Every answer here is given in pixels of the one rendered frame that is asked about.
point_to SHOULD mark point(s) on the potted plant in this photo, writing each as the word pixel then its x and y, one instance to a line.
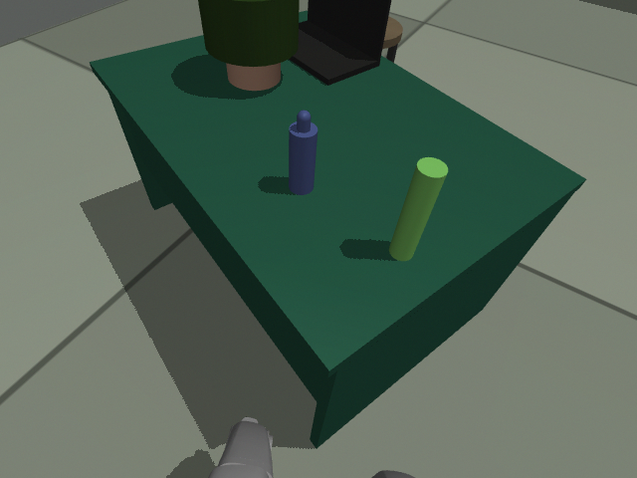
pixel 252 37

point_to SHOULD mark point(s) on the desk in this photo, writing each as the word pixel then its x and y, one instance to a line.
pixel 315 269

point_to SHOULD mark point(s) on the stool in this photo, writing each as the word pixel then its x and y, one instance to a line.
pixel 392 37

